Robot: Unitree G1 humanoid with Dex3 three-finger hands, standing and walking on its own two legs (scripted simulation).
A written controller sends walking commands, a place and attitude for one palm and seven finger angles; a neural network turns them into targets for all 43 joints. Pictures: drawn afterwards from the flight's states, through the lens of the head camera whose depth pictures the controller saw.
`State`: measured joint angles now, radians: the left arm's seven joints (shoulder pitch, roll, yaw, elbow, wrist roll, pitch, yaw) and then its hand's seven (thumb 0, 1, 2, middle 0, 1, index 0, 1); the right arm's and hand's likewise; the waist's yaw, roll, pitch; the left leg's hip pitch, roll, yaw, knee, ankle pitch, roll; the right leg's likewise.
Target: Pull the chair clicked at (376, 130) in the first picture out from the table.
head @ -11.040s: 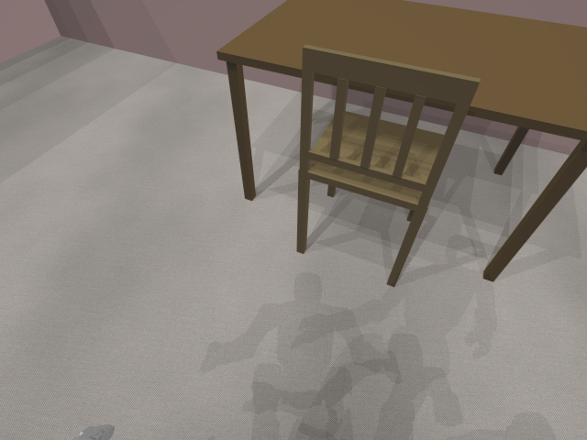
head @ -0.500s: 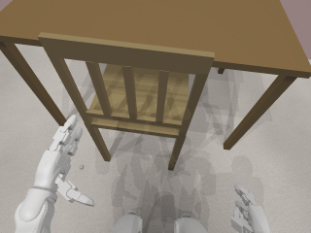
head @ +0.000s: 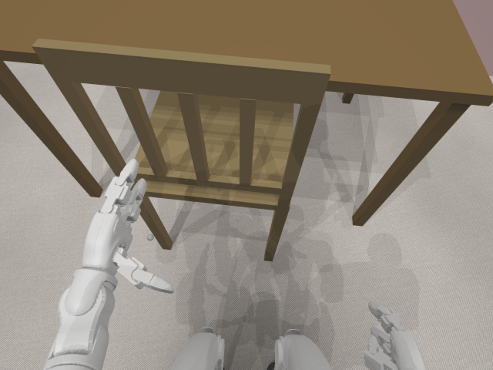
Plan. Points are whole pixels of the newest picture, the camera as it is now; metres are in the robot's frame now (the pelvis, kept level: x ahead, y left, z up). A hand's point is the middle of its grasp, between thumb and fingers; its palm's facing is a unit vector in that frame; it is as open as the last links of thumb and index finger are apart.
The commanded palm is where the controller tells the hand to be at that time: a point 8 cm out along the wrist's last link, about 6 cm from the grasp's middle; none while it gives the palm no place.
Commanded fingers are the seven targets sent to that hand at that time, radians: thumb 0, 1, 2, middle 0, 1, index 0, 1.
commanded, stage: aim the fingers beside a spindle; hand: left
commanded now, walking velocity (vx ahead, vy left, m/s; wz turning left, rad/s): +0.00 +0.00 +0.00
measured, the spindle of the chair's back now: (196, 141) +0.52 +0.11 +0.00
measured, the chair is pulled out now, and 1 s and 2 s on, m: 0.00 0.00 0.00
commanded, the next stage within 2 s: push the fingers through the gap in 1.22 s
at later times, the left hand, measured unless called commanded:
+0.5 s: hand (181, 221) +0.34 +0.12 +0.01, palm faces -0.11 -0.99 -0.02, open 17.0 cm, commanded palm +0.33 +0.17 +0.01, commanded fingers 0.00 -0.50 0.30 -0.06 -0.08 -0.06 -0.08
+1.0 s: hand (192, 215) +0.36 +0.10 +0.00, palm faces -0.10 -0.99 -0.03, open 17.0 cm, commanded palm +0.34 +0.16 +0.00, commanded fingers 0.00 -0.50 0.30 -0.06 -0.08 -0.06 -0.08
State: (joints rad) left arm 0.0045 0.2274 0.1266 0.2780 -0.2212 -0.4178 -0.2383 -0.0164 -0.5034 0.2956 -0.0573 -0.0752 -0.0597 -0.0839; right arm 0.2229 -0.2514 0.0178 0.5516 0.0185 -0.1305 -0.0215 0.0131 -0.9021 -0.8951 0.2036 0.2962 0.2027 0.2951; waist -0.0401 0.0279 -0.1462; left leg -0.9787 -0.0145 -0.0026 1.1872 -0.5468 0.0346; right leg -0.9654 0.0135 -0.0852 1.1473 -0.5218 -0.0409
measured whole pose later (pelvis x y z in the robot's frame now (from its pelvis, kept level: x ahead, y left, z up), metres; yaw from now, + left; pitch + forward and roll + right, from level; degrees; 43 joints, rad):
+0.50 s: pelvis -0.01 +0.00 -0.01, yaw +0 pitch +22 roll -1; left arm -0.18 0.18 0.07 0.44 -0.16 -0.45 -0.15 -0.02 -0.50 0.30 -0.06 -0.08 -0.06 -0.08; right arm 0.22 -0.25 0.01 0.57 0.01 -0.07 0.00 0.01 -0.90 -0.90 0.20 0.30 0.20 0.29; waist -0.05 0.03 -0.16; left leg -1.06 -0.02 0.00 1.25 -0.56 0.03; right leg -1.06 0.01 -0.08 1.22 -0.54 -0.04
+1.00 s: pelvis -0.01 +0.00 -0.02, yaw +0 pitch +23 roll -1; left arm -0.26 0.16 0.05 0.51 -0.13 -0.48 -0.08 -0.02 -0.50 0.30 -0.06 -0.08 -0.06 -0.08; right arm 0.23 -0.25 0.01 0.58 0.01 -0.01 0.01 0.01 -0.90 -0.90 0.20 0.30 0.20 0.29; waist -0.06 0.03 -0.16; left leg -1.09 -0.01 0.01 1.26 -0.56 0.03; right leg -1.09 0.01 -0.08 1.24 -0.54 -0.05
